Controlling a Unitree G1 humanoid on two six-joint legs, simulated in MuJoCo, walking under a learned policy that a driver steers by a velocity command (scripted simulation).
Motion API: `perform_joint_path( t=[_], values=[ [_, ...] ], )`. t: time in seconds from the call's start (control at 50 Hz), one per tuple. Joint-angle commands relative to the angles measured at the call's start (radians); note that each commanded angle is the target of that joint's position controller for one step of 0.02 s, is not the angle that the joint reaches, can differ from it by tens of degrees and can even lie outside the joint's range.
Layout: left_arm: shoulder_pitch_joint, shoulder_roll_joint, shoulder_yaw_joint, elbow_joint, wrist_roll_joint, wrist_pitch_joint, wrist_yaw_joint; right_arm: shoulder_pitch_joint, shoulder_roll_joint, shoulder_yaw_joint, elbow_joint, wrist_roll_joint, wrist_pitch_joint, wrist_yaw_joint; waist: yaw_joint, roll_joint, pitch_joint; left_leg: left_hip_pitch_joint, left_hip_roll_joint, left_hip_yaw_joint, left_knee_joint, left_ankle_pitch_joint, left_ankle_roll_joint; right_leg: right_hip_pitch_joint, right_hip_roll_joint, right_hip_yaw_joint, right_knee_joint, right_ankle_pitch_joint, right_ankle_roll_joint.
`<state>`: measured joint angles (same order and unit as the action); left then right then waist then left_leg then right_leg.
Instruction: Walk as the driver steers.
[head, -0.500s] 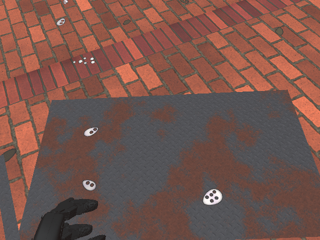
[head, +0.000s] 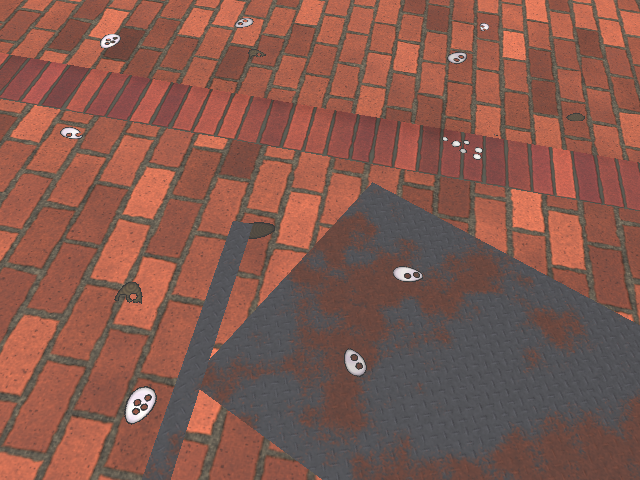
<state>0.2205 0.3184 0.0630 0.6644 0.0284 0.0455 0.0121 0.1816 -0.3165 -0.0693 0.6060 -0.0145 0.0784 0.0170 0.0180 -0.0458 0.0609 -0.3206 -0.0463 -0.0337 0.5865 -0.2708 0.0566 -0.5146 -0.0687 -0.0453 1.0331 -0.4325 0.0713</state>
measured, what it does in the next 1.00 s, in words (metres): steps on the spot: right foot, then left foot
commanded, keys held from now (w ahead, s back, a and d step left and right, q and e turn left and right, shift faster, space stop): q+shift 0.02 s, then shift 0.70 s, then w+shift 0.28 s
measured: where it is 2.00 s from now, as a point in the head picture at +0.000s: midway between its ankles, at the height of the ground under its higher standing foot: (255, 348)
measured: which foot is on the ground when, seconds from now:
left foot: down 0.00-0.32, up 0.34-0.60, down 0.62-0.98, up 1.00-1.00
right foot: up 0.00-0.30, down 0.32-1.00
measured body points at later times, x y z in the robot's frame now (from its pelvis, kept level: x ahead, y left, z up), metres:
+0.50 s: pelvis +0.01 -0.03 +0.01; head +0.04 -0.05 +0.46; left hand +0.09 +0.25 -0.08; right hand +0.19 -0.26 -0.12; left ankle -0.04 +0.09 -0.69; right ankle +0.04 -0.11 -0.73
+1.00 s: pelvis +0.06 -0.04 +0.00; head +0.06 -0.05 +0.45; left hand +0.10 +0.26 -0.10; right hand +0.17 -0.30 -0.14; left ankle -0.04 +0.08 -0.73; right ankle +0.08 -0.12 -0.73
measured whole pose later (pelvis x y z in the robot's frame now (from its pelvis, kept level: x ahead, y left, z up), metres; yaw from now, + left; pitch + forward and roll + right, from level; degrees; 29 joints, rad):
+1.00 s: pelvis +0.06 -0.04 +0.00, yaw +12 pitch +0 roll +1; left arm 0.25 0.29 0.05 0.80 0.02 -0.04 -0.03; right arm 0.32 -0.29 -0.06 0.88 -0.02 -0.02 0.01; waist 0.00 0.03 -0.01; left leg -0.14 -0.01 -0.06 0.54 -0.40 0.07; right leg -0.25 0.01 -0.08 0.51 -0.30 -0.07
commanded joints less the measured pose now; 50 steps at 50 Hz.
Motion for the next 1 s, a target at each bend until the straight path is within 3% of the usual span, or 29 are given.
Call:
perform_joint_path(
  t=[0.02, 0.06, 0.18, 0.26, 0.3, 0.32, 0.34, 0.36, 0.38, 0.42, 0.46, 0.54, 0.58, 0.6, 0.62, 0.64, 0.68, 0.72, 0.74, 0.76, 0.78, 0.8, 0.82, 0.84, 0.88, 0.94, 0.96, 0.98, 1.0],
  values=[
    [0.005, 0.096, 0.024, -0.059, 0.014, -0.016, 0.001, -0.048, -0.161, -0.048, -0.074, 0.009, -0.01, -0.013, -0.006, 0.18, -0.107, 0.129, 0.183, -0.273, -0.231, 0.361, 0.149, -0.1, 0.028, 0.066, 0.074, 0.087, -0.003],
    [0.016, 0.076, 0.016, -0.046, 0.001, -0.011, -0.004, -0.015, -0.155, -0.046, -0.059, 0.007, -0.018, -0.008, -0.016, 0.141, -0.137, 0.166, 0.187, -0.277, -0.216, 0.407, 0.156, -0.088, 0.038, 0.064, 0.025, 0.084, -0.006],
    [-0.027, 0.052, -0.001, -0.05, -0.012, -0.005, 0.0, 0.039, -0.146, -0.036, -0.026, -0.008, -0.023, -0.007, -0.06, 0.173, -0.128, 0.16, 0.204, -0.352, -0.198, 0.365, 0.173, 0.012, 0.061, 0.067, -0.176, 0.048, -0.042],
    [0.003, 0.05, -0.005, -0.044, -0.026, -0.01, 0.006, 0.012, -0.142, -0.029, -0.01, -0.01, -0.023, -0.003, -0.041, 0.184, -0.116, 0.104, 0.197, -0.396, -0.168, 0.44, 0.151, 0.171, 0.095, 0.05, -0.339, 0.023, -0.076],
    [0.065, 0.028, -0.011, -0.026, -0.021, -0.022, 0.014, -0.024, -0.125, -0.019, -0.004, 0.008, -0.026, -0.01, 0.012, 0.154, -0.111, 0.044, 0.157, -0.396, -0.128, 0.368, 0.096, 0.327, 0.094, 0.048, -0.588, 0.176, -0.099],
    [0.062, 0.056, -0.01, -0.03, -0.004, -0.033, 0.022, -0.008, -0.084, -0.006, -0.004, 0.011, -0.032, -0.014, 0.002, 0.07, -0.113, -0.012, 0.107, -0.363, -0.076, 0.207, 0.039, 0.398, -0.006, 0.156, -0.701, 0.211, -0.12],
    [0.005, 0.131, -0.004, -0.058, 0.009, -0.04, 0.025, 0.053, -0.015, 0.013, -0.007, 0.013, -0.038, -0.014, -0.047, -0.142, -0.123, -0.102, -0.034, -0.21, 0.074, -0.076, -0.017, 0.447, -0.229, 0.416, -0.795, 0.311, -0.185],
    [0.011, 0.152, 0.006, -0.044, -0.001, -0.039, 0.015, 0.025, -0.09, -0.008, -0.001, -0.002, -0.031, -0.019, -0.015, -0.191, -0.098, -0.064, -0.094, -0.102, 0.187, -0.295, -0.032, 0.303, -0.316, 0.49, -0.777, 0.469, -0.306],
    [0.009, 0.102, -0.007, -0.039, -0.008, -0.043, 0.007, 0.021, -0.111, -0.017, 0.013, -0.006, -0.027, -0.02, -0.018, -0.108, -0.079, -0.047, -0.068, -0.12, 0.281, -0.284, -0.04, 0.282, -0.285, 0.445, -0.778, 0.481, -0.329],
    [-0.057, 0.06, -0.019, -0.038, -0.009, -0.045, 0.008, 0.045, -0.082, -0.014, 0.053, 0.003, -0.025, -0.01, -0.045, -0.082, -0.057, -0.03, -0.057, -0.108, 0.332, -0.194, -0.06, 0.274, -0.17, 0.294, -0.754, 0.469, -0.276],
    [-0.06, 0.056, -0.019, -0.024, -0.011, -0.045, 0.014, 0.063, -0.052, -0.002, 0.075, 0.003, -0.023, -0.003, -0.041, -0.112, -0.072, -0.03, -0.051, -0.075, 0.264, -0.183, -0.08, 0.343, -0.116, 0.217, -0.714, 0.569, -0.251],
    [-0.003, 0.061, -0.013, 0.016, -0.012, -0.036, 0.005, 0.023, -0.013, 0.02, 0.093, 0.015, -0.019, -0.01, 0.004, -0.129, -0.108, 0.04, -0.022, 0.003, 0.011, -0.173, -0.084, 0.436, -0.107, 0.212, -0.657, 0.614, -0.254],
    [-0.013, 0.069, -0.008, 0.031, -0.017, -0.028, 0.003, 0.057, -0.005, 0.027, 0.123, 0.014, -0.024, -0.019, -0.022, -0.116, -0.109, 0.141, -0.021, 0.031, -0.205, -0.002, -0.068, 0.41, -0.09, 0.203, -0.621, 0.604, -0.226],
    [-0.003, 0.063, -0.008, 0.038, -0.017, -0.029, 0.003, 0.055, -0.019, 0.028, 0.131, 0.005, -0.032, -0.024, -0.022, -0.093, -0.11, 0.216, 0.008, -0.013, -0.274, 0.107, -0.054, 0.358, -0.087, 0.209, -0.615, 0.575, -0.193],
    [0.003, 0.046, -0.012, 0.034, -0.016, -0.034, 0.0, 0.05, -0.055, 0.025, 0.13, -0.008, -0.043, -0.029, -0.01, -0.037, -0.128, 0.279, 0.082, -0.102, -0.275, 0.161, -0.037, 0.302, -0.076, 0.207, -0.607, 0.496, -0.155],
    [0.02, 0.018, -0.018, 0.025, -0.025, -0.039, -0.006, 0.005, -0.111, 0.014, 0.134, -0.008, -0.05, -0.032, 0.039, 0.112, -0.097, 0.207, 0.146, -0.174, -0.23, 0.242, -0.003, 0.293, 0.006, 0.134, -0.621, 0.356, -0.126],
    [-0.03, 0.022, -0.019, 0.058, -0.016, -0.034, -0.004, -0.02, -0.034, 0.035, 0.144, -0.002, -0.063, -0.027, 0.007, 0.123, -0.06, 0.089, 0.144, -0.171, -0.248, 0.13, 0.003, 0.385, 0.026, 0.114, -0.642, 0.268, -0.108],
    [-0.033, 0.036, -0.013, 0.079, -0.014, -0.034, -0.005, 0.004, -0.042, 0.037, 0.172, -0.002, -0.069, -0.037, -0.003, 0.128, -0.045, 0.088, 0.118, -0.152, -0.259, 0.116, -0.009, 0.394, 0.011, 0.125, -0.635, 0.326, -0.119],
    [-0.007, 0.039, -0.009, 0.092, -0.01, -0.035, -0.008, 0.055, -0.061, 0.03, 0.198, -0.001, -0.068, -0.04, -0.009, 0.144, -0.093, 0.116, 0.095, -0.146, -0.264, -0.112, 0.013, 0.395, 0.045, 0.091, -0.596, 0.132, -0.131],
    [-0.006, 0.049, -0.004, 0.095, -0.002, -0.032, -0.013, 0.086, -0.088, 0.019, 0.208, -0.01, -0.062, -0.036, -0.021, 0.161, -0.06, 0.102, 0.099, -0.182, -0.284, -0.386, 0.044, 0.314, 0.076, 0.071, -0.557, -0.08, -0.141],
    [-0.042, 0.058, 0.0, 0.085, 0.002, -0.028, -0.021, 0.12, -0.111, 0.01, 0.209, -0.018, -0.057, -0.029, -0.052, 0.171, 0.017, 0.092, 0.145, -0.266, -0.34, -0.594, 0.087, 0.177, 0.091, 0.063, -0.502, -0.187, -0.145],
    [-0.097, 0.03, -0.007, 0.06, -0.004, -0.03, -0.03, 0.139, -0.143, -0.001, 0.212, -0.014, -0.059, -0.022, -0.076, 0.229, 0.091, 0.095, 0.233, -0.387, -0.425, -0.689, 0.141, 0.08, 0.112, 0.002, -0.417, -0.108, -0.137],
    [-0.141, 0.015, -0.011, 0.039, -0.007, -0.036, -0.034, 0.116, -0.148, -0.007, 0.208, -0.004, -0.064, -0.02, -0.08, 0.253, 0.148, 0.083, 0.308, -0.465, -0.482, -0.649, 0.178, 0.02, 0.084, -0.014, -0.338, 0.031, -0.136],
    [-0.154, 0.036, -0.003, 0.032, -0.009, -0.046, -0.036, 0.112, -0.131, -0.006, 0.206, -0.007, -0.074, -0.019, -0.08, 0.221, 0.137, 0.11, 0.336, -0.488, -0.505, -0.556, 0.191, -0.027, 0.054, 0.019, -0.278, 0.039, -0.138],
    [-0.109, 0.039, 0.001, 0.045, -0.01, -0.068, -0.049, 0.066, -0.122, -0.01, 0.195, -0.006, -0.101, -0.014, -0.044, 0.17, 0.067, 0.182, 0.312, -0.401, -0.492, -0.384, 0.176, -0.01, 0.033, 0.034, -0.305, 0.05, -0.142],
    [0.03, 0.014, 0.001, 0.097, -0.017, -0.082, -0.052, -0.021, -0.125, -0.018, 0.188, 0.009, -0.119, -0.006, 0.042, 0.176, 0.03, -0.005, 0.214, -0.214, -0.42, -0.328, 0.132, 0.346, 0.077, -0.052, -0.52, 0.13, -0.153],
    [0.132, 0.024, 0.009, 0.141, -0.015, -0.085, -0.045, -0.044, -0.116, -0.018, 0.184, 0.007, -0.119, -0.007, 0.09, 0.109, 0.024, -0.113, 0.174, -0.172, -0.328, -0.35, 0.123, 0.506, 0.118, -0.093, -0.567, 0.155, -0.142],
    [0.279, 0.054, 0.021, 0.192, -0.011, -0.095, -0.032, -0.074, -0.08, -0.008, 0.172, -0.008, -0.125, -0.009, 0.154, 0.009, -0.003, -0.27, 0.121, -0.118, -0.134, -0.307, 0.105, 0.706, 0.087, -0.026, -0.593, 0.089, -0.148],
    [0.438, 0.14, 0.037, 0.212, 0.014, -0.11, -0.017, -0.13, 0.02, 0.021, 0.131, -0.017, -0.135, -0.008, 0.225, -0.244, -0.069, -0.397, 0.01, 0.018, 0.307, -0.241, 0.063, 0.794, -0.176, 0.363, -0.773, -0.256, -0.19]
  ],
)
